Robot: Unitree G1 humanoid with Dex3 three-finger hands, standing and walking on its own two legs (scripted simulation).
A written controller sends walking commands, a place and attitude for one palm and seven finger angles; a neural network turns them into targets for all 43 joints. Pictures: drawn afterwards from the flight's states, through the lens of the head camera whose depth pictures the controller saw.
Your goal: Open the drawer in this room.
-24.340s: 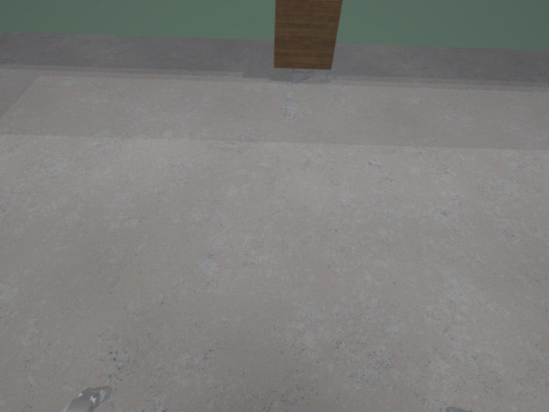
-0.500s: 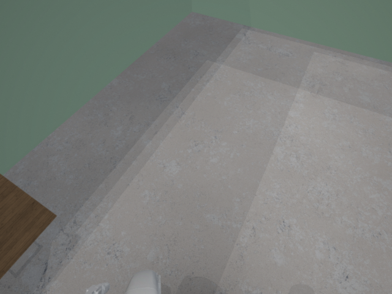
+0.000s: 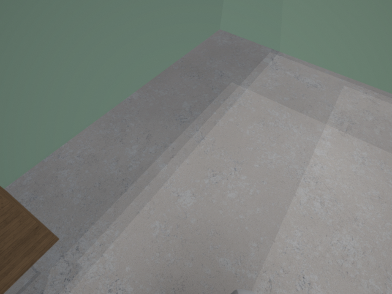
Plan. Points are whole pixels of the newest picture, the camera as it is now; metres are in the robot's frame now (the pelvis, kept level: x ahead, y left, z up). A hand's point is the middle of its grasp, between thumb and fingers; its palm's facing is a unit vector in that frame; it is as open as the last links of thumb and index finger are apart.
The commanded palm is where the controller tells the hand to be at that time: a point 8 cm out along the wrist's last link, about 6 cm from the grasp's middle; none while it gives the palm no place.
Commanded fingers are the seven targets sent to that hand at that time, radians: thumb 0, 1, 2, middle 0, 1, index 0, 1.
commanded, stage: turn to face it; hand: left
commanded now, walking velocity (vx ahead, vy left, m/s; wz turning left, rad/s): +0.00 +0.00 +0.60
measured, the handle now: out of the picture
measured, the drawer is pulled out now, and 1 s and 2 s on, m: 0.00 0.00 0.00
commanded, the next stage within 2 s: take the last steps up to it in 1.54 s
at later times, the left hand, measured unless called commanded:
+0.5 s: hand out of the picture +0.07 +0.15 -0.14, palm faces +0.29 -0.91 -0.29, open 7.4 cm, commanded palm none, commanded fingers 0.00 0.90 0.90 -0.20 -0.30 -0.20 -0.30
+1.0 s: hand out of the picture -0.09 +0.20 -0.17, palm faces +0.60 -0.76 -0.25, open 7.4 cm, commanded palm none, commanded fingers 0.00 0.90 0.90 -0.20 -0.30 -0.20 -0.30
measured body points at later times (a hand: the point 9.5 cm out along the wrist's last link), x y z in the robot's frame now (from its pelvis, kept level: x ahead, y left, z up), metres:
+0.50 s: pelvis +0.02 -0.07 +0.00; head +0.06 -0.10 +0.45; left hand +0.06 +0.19 -0.12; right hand +0.14 -0.32 -0.16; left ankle -0.04 +0.07 -0.64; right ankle +0.04 -0.17 -0.74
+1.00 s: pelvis -0.01 -0.02 +0.00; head +0.01 +0.02 +0.45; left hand -0.12 +0.24 -0.15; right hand +0.23 -0.17 -0.12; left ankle -0.05 +0.06 -0.74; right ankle +0.07 -0.17 -0.66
